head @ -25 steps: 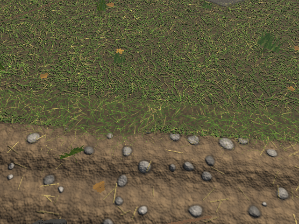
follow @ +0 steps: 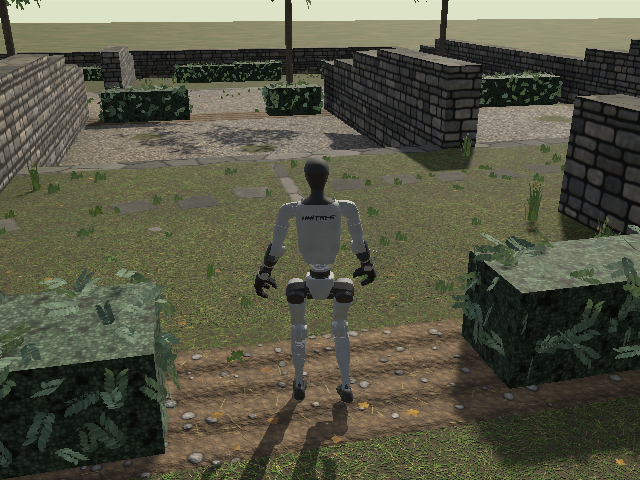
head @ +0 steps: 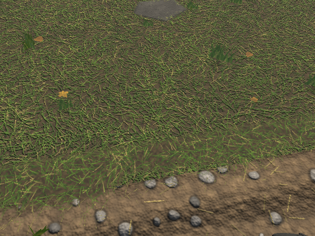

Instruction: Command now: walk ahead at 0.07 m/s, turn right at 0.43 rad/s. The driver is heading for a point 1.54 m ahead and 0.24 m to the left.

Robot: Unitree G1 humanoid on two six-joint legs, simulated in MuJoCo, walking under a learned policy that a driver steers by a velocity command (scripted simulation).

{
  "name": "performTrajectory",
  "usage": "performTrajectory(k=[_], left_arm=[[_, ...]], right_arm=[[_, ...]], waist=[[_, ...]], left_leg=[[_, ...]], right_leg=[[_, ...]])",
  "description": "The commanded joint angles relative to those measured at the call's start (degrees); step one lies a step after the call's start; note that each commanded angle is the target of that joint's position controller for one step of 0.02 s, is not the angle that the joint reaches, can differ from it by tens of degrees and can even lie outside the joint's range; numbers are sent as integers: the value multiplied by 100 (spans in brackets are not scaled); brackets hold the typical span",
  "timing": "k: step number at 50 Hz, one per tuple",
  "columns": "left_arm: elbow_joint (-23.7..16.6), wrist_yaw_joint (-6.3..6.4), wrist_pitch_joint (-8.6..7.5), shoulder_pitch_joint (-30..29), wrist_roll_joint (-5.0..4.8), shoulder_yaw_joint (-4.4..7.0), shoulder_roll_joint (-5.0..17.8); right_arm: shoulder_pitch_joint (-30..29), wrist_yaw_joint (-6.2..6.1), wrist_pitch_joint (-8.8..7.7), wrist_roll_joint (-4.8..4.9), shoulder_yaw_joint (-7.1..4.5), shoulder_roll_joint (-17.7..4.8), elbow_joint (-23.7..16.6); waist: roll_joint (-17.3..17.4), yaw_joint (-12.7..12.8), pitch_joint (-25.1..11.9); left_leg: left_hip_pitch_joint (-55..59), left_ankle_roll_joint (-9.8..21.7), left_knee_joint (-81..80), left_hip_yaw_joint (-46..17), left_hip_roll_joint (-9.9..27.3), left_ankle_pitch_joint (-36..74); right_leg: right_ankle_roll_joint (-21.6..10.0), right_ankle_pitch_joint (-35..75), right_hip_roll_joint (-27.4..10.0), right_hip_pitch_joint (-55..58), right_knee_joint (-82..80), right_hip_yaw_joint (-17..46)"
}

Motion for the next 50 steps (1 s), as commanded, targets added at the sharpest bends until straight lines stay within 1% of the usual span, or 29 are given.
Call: performTrajectory(k=[1,3,5,8,10,11,12,13,14,15,16,17,18,20,22,24,27,31,36,42,50], left_arm=[[-334,40,61,412,15,112,307],[-347,39,8,368,55,44,160],[-371,10,-27,227,99,-27,86],[-336,-64,-42,154,93,-37,202],[-190,-128,-47,374,114,-39,165],[-150,-150,-41,419,147,-32,200],[-219,-141,-37,403,224,-18,392],[-290,-96,-11,227,281,62,855],[-324,-138,-57,-55,319,-35,507],[-386,-158,-145,-429,334,-120,249],[-304,-171,-223,-445,323,-138,164],[-243,-181,-280,-360,291,-129,205],[-178,-184,-319,-302,271,-141,196],[-72,-180,-329,-120,263,-188,90],[-17,-169,-322,-31,244,-194,100],[39,-138,-326,-22,213,-172,164],[126,-124,-318,31,195,-174,103],[281,-127,-312,69,172,-164,58],[515,-116,-304,122,158,-151,40],[825,-83,-306,200,149,-153,52],[1213,-43,-314,301,145,-189,46]], right_arm=[[-50,-47,55,-24,-197,-829,-303],[4,-48,61,21,-199,-810,-250],[-1,-36,71,71,-222,-878,-208],[166,-10,128,132,-243,-1006,-98],[149,7,174,214,-212,-989,-31],[328,19,177,255,-182,-911,66],[514,56,145,231,-125,-754,139],[652,113,75,66,-42,-417,51],[309,86,48,38,-59,-524,11],[207,78,54,44,-89,-642,44],[230,75,62,19,-78,-574,134],[280,56,79,-14,-87,-618,218],[360,56,98,-16,-102,-696,261],[504,70,101,52,-104,-750,377],[470,71,86,74,-112,-748,494],[482,63,59,61,-102,-692,598],[534,46,34,93,-99,-689,770],[522,6,54,120,-99,-699,958],[497,-39,100,140,-99,-711,1182],[445,-77,154,152,-98,-692,1421],[402,-104,198,157,-95,-638,1687]], waist=[[909,44,-781],[939,0,-928],[1000,-66,-1057],[1111,-152,-1035],[1032,23,-914],[964,53,-850],[624,7,-832],[-682,-338,-840],[-1054,-164,-625],[-886,-255,-397],[-853,-273,-377],[-822,-228,-353],[-768,-244,-281],[-480,-250,-203],[-85,-193,-82],[39,-195,-127],[173,-179,-295],[215,-175,-411],[159,-182,-422],[115,-184,-344],[135,-176,-233]], left_leg=[[937,1077,-1241,-1224,1239,350],[1073,1194,-1220,-1024,1260,637],[1134,1259,-1204,-961,1346,648],[1173,1272,-1190,-1054,1442,130],[900,1083,-1026,-951,1343,-313],[645,843,-927,-860,1217,-567],[260,423,-623,-673,1018,-911],[-142,-69,187,116,342,-1515],[340,-227,257,57,198,-1655],[721,-248,222,-42,229,-1183],[885,-259,-8,-10,201,-714],[1032,-288,-103,-26,218,-397],[1170,-289,-213,-116,293,-203],[1339,-232,-307,-150,365,-228],[1239,-174,-346,-154,370,-305],[1234,-184,-375,-182,387,-126],[1339,-181,-333,-185,406,129],[1454,-146,-252,-189,421,374],[1547,-103,-187,-180,420,510],[1601,-78,-190,-159,395,507],[1623,-74,-260,-132,353,396]], right_leg=[[98,362,-309,-192,-108,-148],[94,356,-348,81,-857,-243],[33,466,-452,477,-1662,-288],[-89,783,-430,939,-2628,-434],[-293,1496,-317,1595,-3806,-626],[-448,1720,-285,1998,-4319,-606],[-685,2032,-726,2411,-4630,-29],[-1145,2290,-1684,2375,-4791,1070],[-1525,1714,-1963,1295,-5192,1347],[-1326,1183,-1617,1035,-5223,1047],[-1034,938,-1309,1052,-5118,739],[-862,881,-1157,1067,-5064,590],[-785,941,-1112,980,-5054,556],[-664,739,-962,888,-5027,439],[-614,830,-840,983,-4890,314],[-618,1229,-792,1126,-4748,232],[-613,1794,-727,1335,-4602,127],[-591,2238,-658,1470,-4503,16],[-554,2507,-606,1523,-4478,-72],[-511,2520,-569,1523,-4521,-138],[-473,2329,-537,1499,-4614,-200]])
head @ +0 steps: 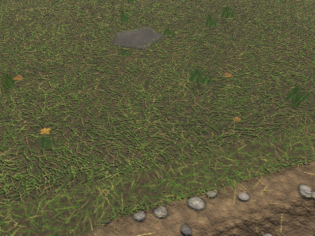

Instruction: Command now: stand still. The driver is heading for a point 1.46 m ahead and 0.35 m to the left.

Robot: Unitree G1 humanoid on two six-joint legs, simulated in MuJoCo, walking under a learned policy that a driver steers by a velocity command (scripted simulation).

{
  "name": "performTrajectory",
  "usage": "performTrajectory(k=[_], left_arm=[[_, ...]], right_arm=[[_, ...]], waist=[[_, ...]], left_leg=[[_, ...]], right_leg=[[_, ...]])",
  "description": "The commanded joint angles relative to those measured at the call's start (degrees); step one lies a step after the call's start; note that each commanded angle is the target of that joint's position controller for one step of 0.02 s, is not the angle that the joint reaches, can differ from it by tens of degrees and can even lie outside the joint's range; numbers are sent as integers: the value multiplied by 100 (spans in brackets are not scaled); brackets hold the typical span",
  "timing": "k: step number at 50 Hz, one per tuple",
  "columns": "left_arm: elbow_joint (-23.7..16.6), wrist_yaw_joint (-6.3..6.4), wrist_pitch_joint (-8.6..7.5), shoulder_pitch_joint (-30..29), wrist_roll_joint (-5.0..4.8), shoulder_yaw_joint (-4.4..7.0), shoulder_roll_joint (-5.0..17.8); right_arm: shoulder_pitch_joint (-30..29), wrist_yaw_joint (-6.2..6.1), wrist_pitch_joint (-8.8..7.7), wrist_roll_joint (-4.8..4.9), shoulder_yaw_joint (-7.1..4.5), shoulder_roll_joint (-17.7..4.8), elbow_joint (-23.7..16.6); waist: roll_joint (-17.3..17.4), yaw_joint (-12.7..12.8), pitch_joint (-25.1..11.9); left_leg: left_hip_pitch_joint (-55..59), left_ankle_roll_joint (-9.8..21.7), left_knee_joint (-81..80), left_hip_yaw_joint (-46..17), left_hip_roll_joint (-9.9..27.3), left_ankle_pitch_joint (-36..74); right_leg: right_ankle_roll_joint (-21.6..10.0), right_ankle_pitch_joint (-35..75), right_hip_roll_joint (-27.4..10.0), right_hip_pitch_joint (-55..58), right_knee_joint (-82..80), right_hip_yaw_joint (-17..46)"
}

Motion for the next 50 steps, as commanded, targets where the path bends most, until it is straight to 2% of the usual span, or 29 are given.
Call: performTrajectory(k=[1,11,12,13,15,16,17,18,20,22,23,24,25,26,27,29,30,31,33,35,37,39,41,42,43,44,45,47,50], left_arm=[[-81,30,-57,143,-2,103,595],[301,51,-65,284,-4,42,520],[386,58,-56,412,-16,42,508],[411,71,-38,455,-55,78,606],[356,89,-50,541,-112,160,858],[383,81,-107,726,-143,219,1034],[378,80,-172,709,-173,281,1190],[366,71,-242,683,-170,283,1134],[301,24,-344,517,-184,253,959],[217,-21,-331,146,-247,252,955],[181,-32,-312,100,-207,240,937],[123,-27,-331,5,-160,185,780],[-44,23,-381,110,-56,91,408],[-43,48,-415,146,-136,105,425],[28,33,-416,258,-254,148,550],[148,5,-384,188,-198,186,555],[147,19,-346,86,-155,236,616],[159,7,-311,46,-138,242,549],[140,-14,-254,-91,-131,173,230],[48,0,-224,-460,-125,100,124],[34,8,-152,-591,-130,102,270],[81,6,-87,-582,-122,122,377],[151,24,-62,-525,4,174,563],[173,61,-54,-424,32,240,832],[182,65,-46,-536,-34,281,1048],[234,29,-31,-607,-105,229,688],[258,0,-25,-692,-130,207,514],[257,-35,-62,-870,-73,201,497],[389,-49,-111,-855,-72,222,541]], right_arm=[[-3,-28,-31,1,-113,-629,-107],[77,-53,-14,4,-95,-564,126],[178,-56,-7,10,-83,-511,193],[198,-62,2,47,-99,-527,218],[-6,-55,-56,67,-113,-541,108],[-193,-20,-143,83,-88,-426,-5],[-238,38,-239,117,-76,-369,-72],[-285,95,-330,149,-79,-376,-123],[-223,188,-479,218,-85,-392,-178],[430,238,-568,215,-132,-366,84],[919,224,-546,148,-203,-442,326],[1447,205,-522,86,-288,-666,432],[2054,183,-504,80,-441,-1411,476],[2209,224,-549,-38,-325,-1229,514],[1700,211,-611,-12,-208,-913,366],[955,225,-613,10,-104,-656,92],[831,210,-586,14,-41,-495,49],[884,189,-542,-24,17,-361,83],[968,121,-498,-107,88,-339,145],[906,54,-448,-111,53,-653,130],[964,35,-385,-52,7,-827,162],[839,46,-339,38,13,-737,164],[973,89,-328,100,8,-634,248],[1123,102,-345,6,0,-596,266],[1726,117,-348,-70,14,-368,370],[1765,82,-303,-69,67,-166,422],[1507,62,-247,-34,47,-279,383],[1296,11,-151,-24,31,-369,321],[1325,-3,-92,-40,36,-390,326]], waist=[[-38,-11,-148],[-21,3,-55],[-68,17,-169],[-172,42,-68],[-492,178,421],[-829,283,601],[-1090,282,789],[-1075,276,923],[-890,145,949],[-690,-246,631],[-540,-387,407],[-1,-572,94],[1615,-607,-369],[1673,-564,-625],[948,-272,-232],[417,-1,-43],[431,52,21],[502,71,-18],[555,141,-148],[555,95,-267],[597,50,-403],[573,135,-311],[269,214,-175],[-57,136,-276],[-557,-254,-503],[-557,-167,-594],[-398,-76,-368],[-238,-40,-319],[-200,-52,-502]], left_leg=[[591,184,-280,-142,134,1049],[558,181,-354,-126,94,885],[577,189,-301,-15,-7,267],[405,214,-95,157,-176,-694],[-442,259,454,325,-337,-1860],[-840,266,979,425,-381,-1578],[-1212,343,1523,293,-211,-1223],[-1511,436,1842,87,-5,-1249],[-1716,602,1555,-43,202,-1541],[-140,617,218,396,-86,-671],[791,492,30,506,-355,-92],[1445,571,-308,-180,41,134],[2329,1252,-1034,-2270,1350,962],[2240,1905,-1506,-3653,2135,1711],[1882,1914,-1301,-3140,2188,2128],[1304,1422,-1183,-1667,1581,2783],[1144,1206,-1238,-1204,1331,3087],[1001,1087,-1263,-866,1110,3379],[922,1057,-1147,-437,877,4074],[788,1106,-1039,-262,830,4380],[754,1191,-988,-365,952,4329],[573,1160,-941,-444,972,3729],[364,877,-802,-440,721,2593],[199,669,-625,-310,471,1793],[-179,453,-647,-144,118,893],[-107,300,-699,1,9,418],[-122,219,-668,75,-75,220],[-78,203,-559,86,-79,507],[250,219,-489,37,14,934]], right_leg=[[-93,1239,-264,-576,-601,216],[-76,1000,-233,-609,-702,154],[-114,362,-198,-561,-767,129],[-238,-670,-198,-655,-838,198],[-614,-2524,-637,-869,-1274,884],[-883,-2993,-1122,-783,-1654,1594],[-1165,-3071,-1633,-726,-1950,2227],[-1312,-2807,-1891,-656,-2038,2527],[-1204,-1921,-1867,-306,-1832,2266],[-841,-1151,-1313,-844,-1360,1316],[-683,-248,-966,-1221,-829,920],[-392,917,-527,-1482,415,331],[128,41,228,-2525,2281,-399],[219,-1618,320,-2849,3592,138],[136,-1558,4,-3059,4340,442],[-5,-769,-401,-2927,4095,282],[-27,-414,-527,-2738,3647,213],[-6,-131,-498,-2452,3292,88],[84,237,-448,-1981,2251,-24],[151,417,-326,-1499,1315,-146],[172,632,-253,-1132,891,-209],[71,1077,-245,-748,404,-210],[-143,2132,-320,-181,-415,-54],[-262,3369,-640,272,-366,279],[-581,4074,-832,833,90,433],[-712,3660,-794,763,195,437],[-647,3356,-648,526,168,394],[-553,3440,-576,360,176,363],[-566,3738,-556,318,227,339]])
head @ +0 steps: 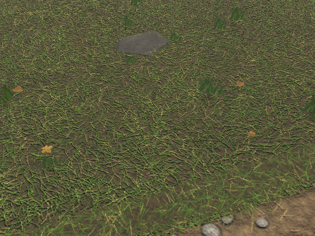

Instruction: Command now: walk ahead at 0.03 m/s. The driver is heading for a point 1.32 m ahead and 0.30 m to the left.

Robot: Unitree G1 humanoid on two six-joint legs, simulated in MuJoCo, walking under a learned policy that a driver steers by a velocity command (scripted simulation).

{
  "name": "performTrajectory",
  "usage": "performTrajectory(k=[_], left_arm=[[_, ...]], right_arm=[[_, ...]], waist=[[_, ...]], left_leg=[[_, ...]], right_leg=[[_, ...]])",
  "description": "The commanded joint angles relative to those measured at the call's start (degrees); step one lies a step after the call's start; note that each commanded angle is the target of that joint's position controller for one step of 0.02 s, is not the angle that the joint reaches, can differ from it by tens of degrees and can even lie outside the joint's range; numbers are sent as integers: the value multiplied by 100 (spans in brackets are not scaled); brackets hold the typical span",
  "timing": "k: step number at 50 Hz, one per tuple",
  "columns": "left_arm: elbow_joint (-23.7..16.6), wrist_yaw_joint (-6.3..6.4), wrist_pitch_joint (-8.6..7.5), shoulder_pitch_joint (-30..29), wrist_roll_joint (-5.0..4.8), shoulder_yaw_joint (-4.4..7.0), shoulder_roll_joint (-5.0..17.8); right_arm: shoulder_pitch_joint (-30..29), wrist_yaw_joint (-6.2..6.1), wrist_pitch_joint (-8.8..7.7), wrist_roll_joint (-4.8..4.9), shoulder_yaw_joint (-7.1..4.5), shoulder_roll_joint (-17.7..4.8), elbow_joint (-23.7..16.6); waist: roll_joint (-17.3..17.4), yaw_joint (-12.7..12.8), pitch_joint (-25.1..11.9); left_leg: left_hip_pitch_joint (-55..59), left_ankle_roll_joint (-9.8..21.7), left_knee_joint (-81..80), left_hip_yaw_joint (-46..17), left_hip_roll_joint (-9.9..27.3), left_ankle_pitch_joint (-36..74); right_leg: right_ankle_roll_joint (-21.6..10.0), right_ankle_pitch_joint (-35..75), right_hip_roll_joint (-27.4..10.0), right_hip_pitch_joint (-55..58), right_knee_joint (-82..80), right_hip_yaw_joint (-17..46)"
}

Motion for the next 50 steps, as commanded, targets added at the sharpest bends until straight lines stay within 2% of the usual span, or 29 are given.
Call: performTrajectory(k=[1,5,11,24,39,40,41,42,43,44,45,46,47,48,50], left_arm=[[-75,-6,-73,37,-5,124,642],[32,6,-50,-24,-14,131,655],[151,37,21,-80,-11,128,628],[298,98,119,-43,13,101,568],[380,119,111,172,14,47,515],[433,120,115,281,14,35,469],[443,121,118,313,-9,49,496],[431,117,98,308,-34,73,533],[347,96,41,132,-40,81,540],[210,48,-54,-123,-68,67,466],[105,-13,-154,-279,-83,58,445],[38,-64,-236,-375,-101,65,466],[-16,-104,-304,-423,-133,72,475],[-71,-141,-369,-452,-174,67,468],[-116,-209,-473,-459,-189,58,410]], right_arm=[[600,-38,59,6,-83,-533,6],[568,-43,90,15,-79,-509,26],[596,-55,116,10,-63,-456,76],[822,-83,23,-5,-15,-317,138],[1205,-90,-54,3,-9,-168,114],[1338,-96,-48,12,-12,-147,163],[1370,-109,-35,43,-49,-242,158],[1306,-128,-30,73,-106,-406,80],[1388,-144,-48,107,-151,-525,19],[1446,-148,-97,149,-233,-748,-18],[1331,-152,-157,168,-309,-923,-70],[1329,-144,-223,139,-320,-865,-97],[1373,-122,-284,120,-313,-765,-112],[1382,-87,-315,141,-312,-709,-133],[1342,-19,-307,185,-319,-714,-188]], waist=[[-253,22,-501],[-141,32,-514],[-78,48,-312],[-70,122,102],[-44,135,164],[-5,122,57],[98,114,174],[288,93,347],[449,-14,558],[770,-103,808],[903,-105,1071],[820,-123,1199],[717,-133,1257],[617,-122,1253],[478,-89,1082]], left_leg=[[-732,-55,-273,-200,273,2048],[-622,-75,-258,-191,294,2074],[-707,-66,-367,-178,310,1680],[-1183,-27,-662,-204,349,633],[-1298,13,-734,-224,353,487],[-1252,56,-806,-225,340,-49],[-1326,171,-884,-330,377,-734],[-1366,364,-997,-577,518,-1459],[-1289,603,-1260,-1025,834,-2110],[-1093,895,-1654,-1740,1404,-2451],[-951,1145,-1890,-2273,1949,-2341],[-647,1254,-1911,-2453,2182,-1912],[-235,1250,-1821,-2407,2205,-1351],[100,1160,-1690,-2205,2120,-858],[35,939,-1472,-1589,1775,-166]], right_leg=[[-586,3157,-447,1358,-23,526],[-577,3024,-407,1309,-43,489],[-511,2371,-325,1176,-176,428],[-366,1141,-230,1082,-470,398],[-337,901,-219,996,-556,414],[-333,281,-137,1014,-526,327],[-320,-569,8,833,-373,183],[-303,-1410,181,464,-102,-9],[-287,-1748,271,-74,275,-132],[-270,-1359,288,-622,834,-342],[-320,-1009,17,-1160,1353,-226],[-368,-1139,-198,-1680,1731,-73],[-397,-1375,-355,-2155,1926,32],[-416,-1475,-456,-2379,1758,67],[-390,-1229,-346,-1705,946,-228]])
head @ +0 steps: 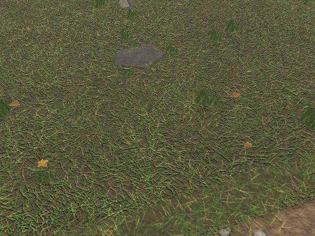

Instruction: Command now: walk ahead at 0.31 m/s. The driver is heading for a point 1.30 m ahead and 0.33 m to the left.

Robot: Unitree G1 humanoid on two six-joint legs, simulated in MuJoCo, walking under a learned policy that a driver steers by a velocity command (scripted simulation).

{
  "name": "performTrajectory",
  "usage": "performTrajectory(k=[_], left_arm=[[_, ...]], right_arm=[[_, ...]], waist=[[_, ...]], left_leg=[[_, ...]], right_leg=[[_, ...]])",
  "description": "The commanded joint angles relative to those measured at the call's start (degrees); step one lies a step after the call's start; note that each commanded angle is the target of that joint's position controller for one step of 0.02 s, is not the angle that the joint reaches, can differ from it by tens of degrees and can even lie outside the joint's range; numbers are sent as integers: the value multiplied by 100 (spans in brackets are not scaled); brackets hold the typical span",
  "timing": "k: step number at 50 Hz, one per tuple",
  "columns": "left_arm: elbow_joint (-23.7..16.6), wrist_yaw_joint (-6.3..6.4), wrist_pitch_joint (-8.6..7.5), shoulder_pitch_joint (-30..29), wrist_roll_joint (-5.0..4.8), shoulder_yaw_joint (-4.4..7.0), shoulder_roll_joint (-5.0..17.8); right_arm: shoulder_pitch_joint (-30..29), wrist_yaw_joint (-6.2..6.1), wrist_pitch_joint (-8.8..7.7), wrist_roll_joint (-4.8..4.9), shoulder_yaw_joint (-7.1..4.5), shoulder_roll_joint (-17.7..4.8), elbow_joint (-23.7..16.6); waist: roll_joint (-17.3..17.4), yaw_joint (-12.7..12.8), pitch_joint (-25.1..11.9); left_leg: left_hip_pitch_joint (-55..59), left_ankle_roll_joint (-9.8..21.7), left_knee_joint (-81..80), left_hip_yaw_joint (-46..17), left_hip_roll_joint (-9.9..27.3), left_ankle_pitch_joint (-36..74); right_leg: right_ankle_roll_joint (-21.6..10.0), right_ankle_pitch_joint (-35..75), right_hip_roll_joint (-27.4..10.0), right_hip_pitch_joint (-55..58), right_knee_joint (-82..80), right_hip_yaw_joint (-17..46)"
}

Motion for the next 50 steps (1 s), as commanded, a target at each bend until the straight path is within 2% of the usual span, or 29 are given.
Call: performTrajectory(k=[1,3,4,5,6,7,8,9,10,12,16,19,22,25,27,28,29,30,31,32,33,34,35,36,37,40,44,47,50], left_arm=[[-458,-115,-270,-687,-39,44,294],[8,-120,-238,650,-38,230,545],[172,-86,-237,1524,-33,380,931],[211,-53,-251,2342,34,481,1582],[212,-79,-339,2012,132,294,1180],[27,-70,-410,1421,117,178,917],[-113,-94,-442,991,127,66,613],[-192,-132,-448,710,152,6,539],[-225,-142,-441,608,184,-47,444],[-183,-97,-412,808,200,-65,505],[-173,53,-359,1133,216,-49,756],[-247,106,-322,1285,200,-30,818],[-189,111,-289,1616,130,10,850],[-152,116,-223,1720,94,64,883],[-210,116,-180,1565,111,120,1024],[-240,113,-142,1457,133,142,1091],[-292,109,-101,1359,159,110,1022],[-440,93,-99,1415,240,10,804],[-458,17,-238,2211,157,-234,-125],[-469,-19,-416,1705,-22,-105,464],[-700,-26,-505,1094,-145,-21,781],[-797,25,-543,764,-107,-11,853],[-816,84,-499,545,17,62,863],[-782,89,-411,843,37,69,720],[-742,93,-326,977,54,63,600],[-893,118,-183,631,72,78,542],[-1249,104,-216,-337,199,107,579],[-1405,53,-282,-966,157,76,514],[-1554,-25,-334,-1445,101,36,503]], right_arm=[[3,76,-58,43,-150,-820,-247],[-129,116,-56,2,-143,-911,-328],[-396,124,-92,6,-89,-776,-441],[-410,108,-202,-3,40,-276,-729],[-674,111,-331,141,15,-292,-858],[-894,155,-398,277,-18,-437,-975],[-1020,176,-426,256,-49,-563,-992],[-1036,160,-424,172,-103,-569,-967],[-976,150,-368,93,-173,-650,-941],[-905,188,-252,89,-188,-522,-918],[-1838,209,-177,10,-172,-419,-1283],[-2605,279,-206,28,-97,-331,-1522],[-3131,373,-233,59,-52,-357,-1684],[-3385,483,-282,77,-47,-455,-1851],[-3036,514,-307,77,-139,-689,-1826],[-2459,501,-309,73,-243,-886,-1689],[-1408,466,-289,82,-386,-1134,-1364],[-360,396,-263,6,-508,-1575,-1132],[-44,445,-261,-92,-527,-1859,-974],[-197,453,-282,-66,-374,-1315,-1005],[-743,432,-314,-32,-300,-1071,-1070],[-1268,431,-350,-51,-229,-910,-1197],[-1589,464,-380,-121,-172,-715,-1206],[-1698,471,-411,-184,-146,-665,-1182],[-1669,490,-420,-172,-130,-592,-1126],[-1418,394,-427,-125,-156,-795,-987],[-924,244,-347,-84,-185,-950,-894],[-663,191,-302,-30,-211,-1037,-861],[-358,172,-248,19,-231,-1037,-768]], waist=[[409,142,1124],[391,733,482],[-168,1186,86],[-1826,1257,-573],[-1568,1030,-608],[-1170,793,-9],[-707,609,218],[-434,435,404],[-429,295,424],[-505,197,482],[-337,288,650],[-447,481,717],[-443,625,837],[-521,561,847],[-713,252,492],[-834,-91,78],[-819,-599,-528],[-200,-878,-1348],[1419,-325,-2317],[1002,-529,-2099],[806,-435,-1181],[155,-245,-773],[-183,-41,-398],[136,225,-424],[130,296,-342],[80,359,71],[-6,132,303],[78,-56,377],[181,-215,437]], left_leg=[[-729,982,-1153,-1193,1348,188],[-1648,780,-113,-659,901,1957],[-2202,445,1500,-121,486,2684],[-3578,-7,3936,208,-366,697],[-4123,121,5111,-823,-369,-586],[-4615,343,5472,-942,-9,-294],[-4559,504,5311,-838,320,275],[-4378,556,4883,-747,530,738],[-4028,577,4541,-687,673,1017],[-3760,464,4141,-561,738,1202],[-4286,145,2909,-379,746,1933],[-3992,77,1692,-167,561,2616],[-3906,137,1047,-74,414,2776],[-3887,352,631,-114,333,2470],[-3150,543,527,28,83,2109],[-2348,675,547,178,-134,1987],[-971,840,534,276,-295,2020],[938,1197,705,-1012,784,1849],[2565,2146,-329,-4157,2141,247],[2396,1926,-927,-4663,2028,-135],[1655,1651,-955,-3702,1876,321],[721,1508,-1065,-2936,1709,1114],[-149,1330,-1228,-2310,1432,1752],[-555,1379,-1360,-2013,1382,1969],[-803,1423,-1514,-1856,1296,2037],[-1159,1479,-1895,-1370,1192,2013],[-927,1390,-2024,-1172,1046,2078],[-884,1218,-1933,-953,857,2106],[-641,1175,-1679,-1040,925,2011]], right_leg=[[3,359,-37,-327,-850,-262],[-11,1087,513,1862,-1143,-592],[-316,836,-107,2781,-1591,417],[-1256,-19,-1761,3757,-2929,3561],[-1504,-327,-2216,3542,-3535,4810],[-1329,-405,-2187,3105,-3440,4140],[-1054,-97,-1909,2689,-3419,3258],[-855,395,-1659,2253,-3510,2592],[-668,813,-1370,1951,-3615,2022],[-671,1525,-1197,1693,-3760,1498],[-746,2420,-1137,1801,-3916,1003],[-675,2452,-1011,1739,-4022,684],[-660,2439,-1129,2096,-3954,560],[-573,2912,-1374,2728,-3618,514],[-452,4434,-1435,2984,-3045,434],[-369,5486,-1354,2999,-2327,317],[-201,5860,-1074,2587,-1112,103],[-11,4134,-740,1133,789,-60],[284,-376,461,-885,2800,365],[154,-723,292,-1521,3540,1177],[57,-334,-7,-1979,3685,1007],[15,236,-342,-1747,3407,894],[-21,597,-562,-1407,3018,817],[-23,795,-725,-1017,2833,895],[-6,800,-779,-848,2656,891],[133,1073,-893,-1175,1891,772],[378,2304,-804,-1724,389,678],[472,2964,-489,-1387,-752,507],[517,2961,-307,-1156,-1317,478]])
Keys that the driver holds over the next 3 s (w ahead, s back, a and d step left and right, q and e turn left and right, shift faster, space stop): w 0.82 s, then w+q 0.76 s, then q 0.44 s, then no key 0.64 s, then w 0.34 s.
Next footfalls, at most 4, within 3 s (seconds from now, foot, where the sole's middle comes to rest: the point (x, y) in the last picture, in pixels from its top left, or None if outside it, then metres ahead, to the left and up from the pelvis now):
0.58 left None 0.47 0.11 -0.77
1.14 right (190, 184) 0.77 -0.12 -0.77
1.68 left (121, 155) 0.96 0.21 -0.77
2.16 right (147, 128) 1.13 0.08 -0.77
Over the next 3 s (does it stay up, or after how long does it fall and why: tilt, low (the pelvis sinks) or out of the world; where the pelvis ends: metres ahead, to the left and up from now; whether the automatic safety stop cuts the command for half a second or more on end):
stays up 1.05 0.17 0.01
